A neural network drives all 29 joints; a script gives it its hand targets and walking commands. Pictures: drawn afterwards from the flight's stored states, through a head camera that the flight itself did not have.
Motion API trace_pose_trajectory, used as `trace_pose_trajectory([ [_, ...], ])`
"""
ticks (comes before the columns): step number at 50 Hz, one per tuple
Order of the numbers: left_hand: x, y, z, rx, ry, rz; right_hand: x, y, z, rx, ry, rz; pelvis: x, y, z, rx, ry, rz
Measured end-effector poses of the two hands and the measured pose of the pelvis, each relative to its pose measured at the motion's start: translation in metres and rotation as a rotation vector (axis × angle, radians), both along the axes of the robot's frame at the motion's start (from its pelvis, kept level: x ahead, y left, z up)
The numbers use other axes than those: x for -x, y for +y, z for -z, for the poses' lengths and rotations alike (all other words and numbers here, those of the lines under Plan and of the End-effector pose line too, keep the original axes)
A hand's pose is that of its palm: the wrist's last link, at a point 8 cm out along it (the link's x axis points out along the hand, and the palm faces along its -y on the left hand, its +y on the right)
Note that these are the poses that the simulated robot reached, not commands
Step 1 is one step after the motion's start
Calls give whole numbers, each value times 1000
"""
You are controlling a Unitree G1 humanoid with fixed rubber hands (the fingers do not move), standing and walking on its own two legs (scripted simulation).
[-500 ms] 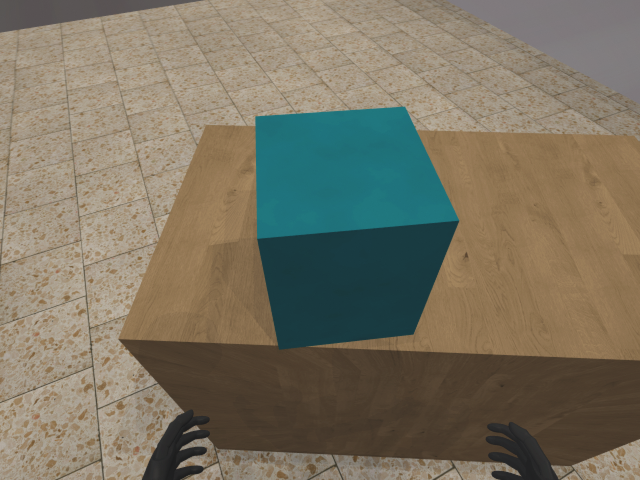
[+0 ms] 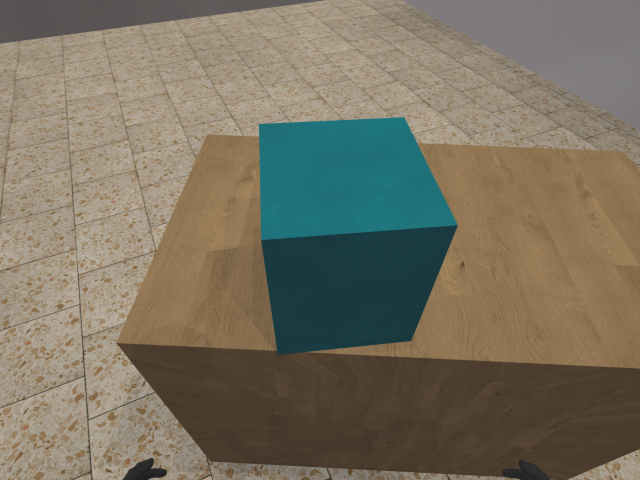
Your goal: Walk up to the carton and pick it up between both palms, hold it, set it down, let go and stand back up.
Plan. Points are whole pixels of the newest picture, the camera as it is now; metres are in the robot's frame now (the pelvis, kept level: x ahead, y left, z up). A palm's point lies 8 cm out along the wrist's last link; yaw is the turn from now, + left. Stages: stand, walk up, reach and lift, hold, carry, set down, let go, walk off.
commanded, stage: stand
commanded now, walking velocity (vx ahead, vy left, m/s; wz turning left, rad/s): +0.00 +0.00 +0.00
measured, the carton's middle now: (339, 238) +0.42 +0.03 +0.07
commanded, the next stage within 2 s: none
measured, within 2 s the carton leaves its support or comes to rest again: neither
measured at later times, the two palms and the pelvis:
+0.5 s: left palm out of the picture +0.06 +0.28 -0.10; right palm out of the picture +0.10 -0.25 -0.10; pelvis -0.01 +0.00 +0.00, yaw +0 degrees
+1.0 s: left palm out of the picture +0.04 +0.28 -0.10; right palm out of the picture +0.08 -0.26 -0.11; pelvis -0.02 +0.00 +0.00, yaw +0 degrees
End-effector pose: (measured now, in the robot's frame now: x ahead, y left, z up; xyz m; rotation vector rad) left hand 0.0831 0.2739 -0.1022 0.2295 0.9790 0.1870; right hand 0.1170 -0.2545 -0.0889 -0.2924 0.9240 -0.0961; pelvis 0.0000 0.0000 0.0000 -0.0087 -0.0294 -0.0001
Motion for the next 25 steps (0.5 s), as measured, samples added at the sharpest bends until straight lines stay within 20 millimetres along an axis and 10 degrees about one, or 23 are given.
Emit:
trace_pose_trajectory([
  [25,22,7,-3,-32,39,-19,16,1,13,-32,25,12,8,0,0,0,-12,0],
])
